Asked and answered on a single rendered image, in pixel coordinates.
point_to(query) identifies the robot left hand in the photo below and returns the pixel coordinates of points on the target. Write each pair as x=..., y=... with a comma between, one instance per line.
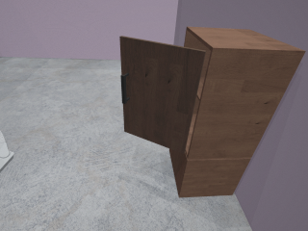
x=5, y=154

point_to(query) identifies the cupboard door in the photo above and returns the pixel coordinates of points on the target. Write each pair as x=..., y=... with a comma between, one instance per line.
x=162, y=87

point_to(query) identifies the handle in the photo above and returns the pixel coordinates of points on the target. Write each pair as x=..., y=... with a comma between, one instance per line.
x=123, y=88

